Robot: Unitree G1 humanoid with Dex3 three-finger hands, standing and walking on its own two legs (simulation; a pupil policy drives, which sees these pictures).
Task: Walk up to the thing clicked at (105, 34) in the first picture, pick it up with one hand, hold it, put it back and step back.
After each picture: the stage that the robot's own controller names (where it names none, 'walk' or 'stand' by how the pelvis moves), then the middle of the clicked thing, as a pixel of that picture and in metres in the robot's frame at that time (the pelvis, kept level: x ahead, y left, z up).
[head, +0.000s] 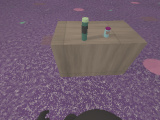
stand; (106, 32) +1.03 -0.18 +0.00
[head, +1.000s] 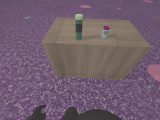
rise first; (105, 32) +0.93 -0.11 +0.03
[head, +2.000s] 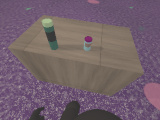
rise first; (87, 43) +0.63 +0.10 +0.02
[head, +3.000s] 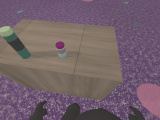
walk; (61, 49) +0.51 +0.26 +0.03
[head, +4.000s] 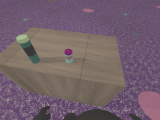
stand; (68, 56) +0.52 +0.21 +0.00
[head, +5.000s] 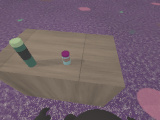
stand; (66, 58) +0.50 +0.22 -0.01
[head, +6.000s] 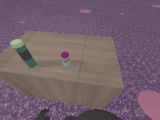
stand; (65, 59) +0.50 +0.23 -0.01
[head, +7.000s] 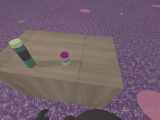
stand; (65, 59) +0.49 +0.23 -0.01
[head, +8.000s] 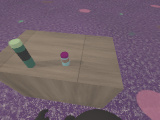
rise first; (65, 59) +0.49 +0.23 -0.01
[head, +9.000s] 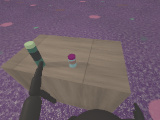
rise first; (72, 60) +0.50 +0.21 +0.00
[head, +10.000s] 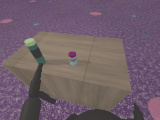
go down; (72, 58) +0.51 +0.20 +0.00
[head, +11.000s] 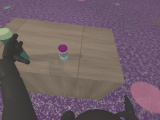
go down; (63, 52) +0.51 +0.19 +0.01
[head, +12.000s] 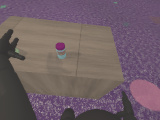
go down; (61, 51) +0.52 +0.19 +0.03
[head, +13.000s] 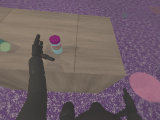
close in; (56, 45) +0.52 +0.21 +0.06
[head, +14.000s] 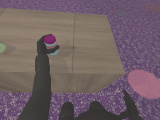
close; (51, 45) +0.51 +0.22 +0.08
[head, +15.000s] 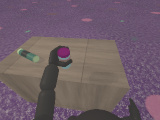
lift; (64, 58) +0.35 +0.16 +0.20
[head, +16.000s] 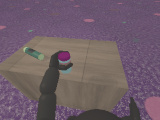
hold; (65, 63) +0.32 +0.17 +0.18
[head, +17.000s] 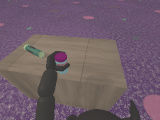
hold; (62, 63) +0.32 +0.19 +0.17
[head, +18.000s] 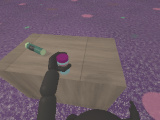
crouch; (63, 64) +0.33 +0.18 +0.15
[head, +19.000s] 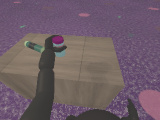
crouch; (59, 47) +0.43 +0.21 +0.20
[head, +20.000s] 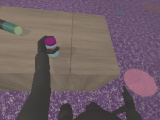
lower; (52, 47) +0.50 +0.21 +0.05
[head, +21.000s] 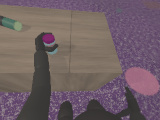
lower; (50, 44) +0.51 +0.21 +0.07
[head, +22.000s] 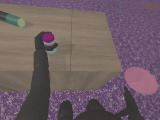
lower; (50, 43) +0.51 +0.21 +0.07
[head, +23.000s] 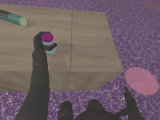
lower; (49, 43) +0.51 +0.22 +0.08
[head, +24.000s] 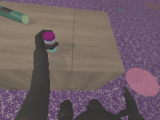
loosen; (50, 42) +0.51 +0.21 +0.08
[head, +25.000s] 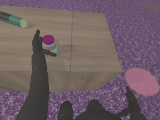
withdraw; (50, 45) +0.51 +0.21 +0.07
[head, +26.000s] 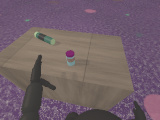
sink last; (70, 58) +0.47 +0.19 +0.04
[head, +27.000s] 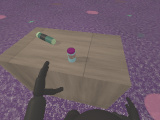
stand; (71, 55) +0.52 +0.20 +0.03
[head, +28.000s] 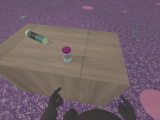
stand; (67, 54) +0.49 +0.20 +0.05
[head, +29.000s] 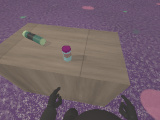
stand; (67, 53) +0.50 +0.21 +0.05
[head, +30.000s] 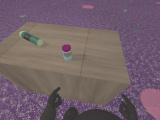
stand; (67, 52) +0.50 +0.20 +0.06
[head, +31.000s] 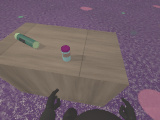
stand; (66, 53) +0.50 +0.20 +0.06
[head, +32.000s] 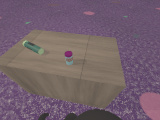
stand; (69, 58) +0.51 +0.20 +0.00
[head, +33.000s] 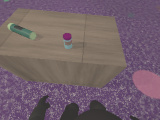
walk; (67, 41) +0.58 +0.19 +0.01
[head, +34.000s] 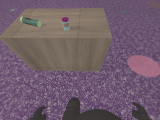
walk; (66, 24) +0.87 +0.30 +0.03
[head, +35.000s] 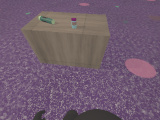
stand; (74, 23) +1.10 +0.28 +0.01
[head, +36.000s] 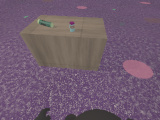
stand; (72, 26) +1.10 +0.28 -0.01
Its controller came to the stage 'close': yes
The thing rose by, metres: 0.22
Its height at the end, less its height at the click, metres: +0.00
